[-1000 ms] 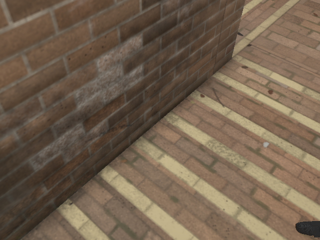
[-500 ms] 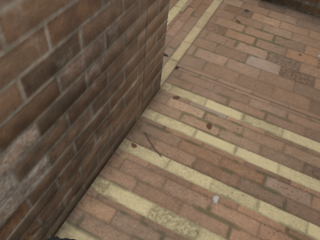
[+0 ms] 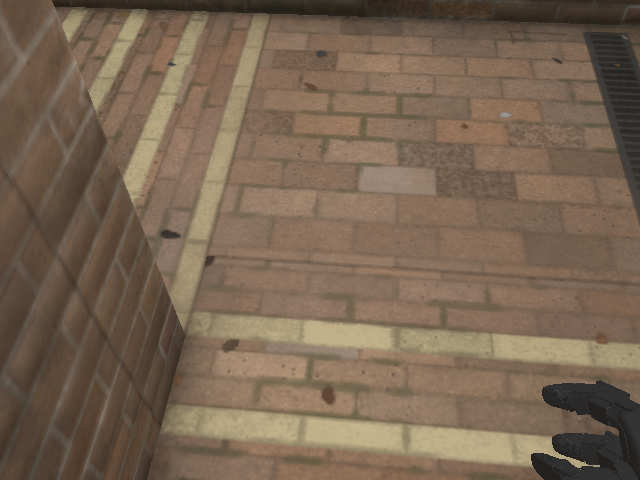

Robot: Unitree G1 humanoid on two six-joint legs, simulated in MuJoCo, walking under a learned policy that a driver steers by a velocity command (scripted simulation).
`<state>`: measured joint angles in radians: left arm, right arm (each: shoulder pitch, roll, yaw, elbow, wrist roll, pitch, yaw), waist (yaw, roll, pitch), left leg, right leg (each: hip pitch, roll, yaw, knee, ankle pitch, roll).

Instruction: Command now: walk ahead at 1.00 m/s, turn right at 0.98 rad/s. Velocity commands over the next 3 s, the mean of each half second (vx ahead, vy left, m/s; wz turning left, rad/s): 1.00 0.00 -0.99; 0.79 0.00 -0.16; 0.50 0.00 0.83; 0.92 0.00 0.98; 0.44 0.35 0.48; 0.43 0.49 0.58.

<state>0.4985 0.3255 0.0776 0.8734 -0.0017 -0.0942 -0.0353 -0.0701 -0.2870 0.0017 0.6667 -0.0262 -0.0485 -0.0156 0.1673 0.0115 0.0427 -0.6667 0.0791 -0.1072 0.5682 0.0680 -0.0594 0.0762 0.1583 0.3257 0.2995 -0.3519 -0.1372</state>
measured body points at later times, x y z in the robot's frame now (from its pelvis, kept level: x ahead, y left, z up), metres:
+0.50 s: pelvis +0.44 +0.00 -0.03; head +0.46 +0.00 +0.42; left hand +0.79 +0.08 -0.08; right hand +0.23 -0.19 -0.15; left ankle +0.26 +0.19 -0.72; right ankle +0.59 -0.14 -0.68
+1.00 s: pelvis +0.88 -0.22 -0.04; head +0.92 -0.24 +0.41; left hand +1.07 +0.00 -0.17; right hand +0.85 -0.51 -0.16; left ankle +1.07 -0.27 -0.74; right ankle +0.64 -0.16 -0.62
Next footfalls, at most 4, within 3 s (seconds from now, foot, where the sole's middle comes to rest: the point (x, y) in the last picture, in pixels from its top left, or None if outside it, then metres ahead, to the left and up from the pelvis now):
0.08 left None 0.30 0.18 -0.77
0.56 right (454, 412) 0.63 -0.13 -0.77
0.96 left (524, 245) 1.11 -0.29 -0.77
1.46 right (614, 255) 1.11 -0.52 -0.77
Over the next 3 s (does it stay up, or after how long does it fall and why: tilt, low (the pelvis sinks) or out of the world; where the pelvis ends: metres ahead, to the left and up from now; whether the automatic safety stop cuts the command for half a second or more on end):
stays up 1.61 0.11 0.01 its command is cut before an obstacle after 2.0 s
